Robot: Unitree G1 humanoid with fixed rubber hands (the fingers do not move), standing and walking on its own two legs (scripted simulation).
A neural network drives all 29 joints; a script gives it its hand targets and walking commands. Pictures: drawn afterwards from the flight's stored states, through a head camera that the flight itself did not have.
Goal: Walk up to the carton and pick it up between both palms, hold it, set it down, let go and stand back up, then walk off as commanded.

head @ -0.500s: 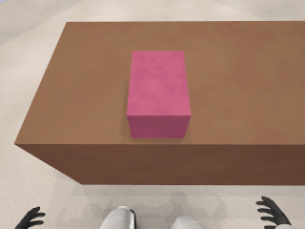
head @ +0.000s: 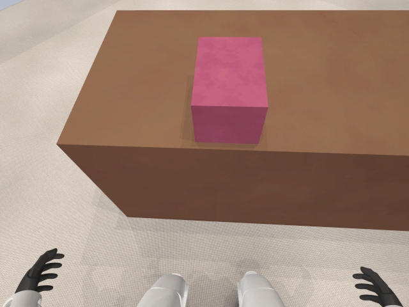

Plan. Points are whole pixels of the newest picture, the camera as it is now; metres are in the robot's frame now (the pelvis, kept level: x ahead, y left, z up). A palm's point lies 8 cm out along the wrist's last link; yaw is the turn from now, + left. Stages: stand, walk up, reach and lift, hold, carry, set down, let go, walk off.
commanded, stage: walk off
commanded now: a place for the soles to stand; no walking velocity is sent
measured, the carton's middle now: (228, 89) +0.62 -0.06 -0.02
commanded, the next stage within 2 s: stand in 1.80 s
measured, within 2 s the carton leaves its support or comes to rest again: neither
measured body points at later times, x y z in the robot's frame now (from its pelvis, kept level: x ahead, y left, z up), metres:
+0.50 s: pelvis -0.10 +0.04 +0.01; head -0.08 +0.05 +0.46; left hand -0.02 +0.38 -0.11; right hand +0.00 -0.32 -0.07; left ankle -0.01 +0.18 -0.71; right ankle -0.15 -0.07 -0.72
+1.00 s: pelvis -0.04 +0.04 +0.02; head -0.02 +0.06 +0.47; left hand +0.09 +0.35 -0.10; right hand +0.02 -0.31 -0.06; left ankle -0.01 +0.16 -0.72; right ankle -0.06 -0.11 -0.66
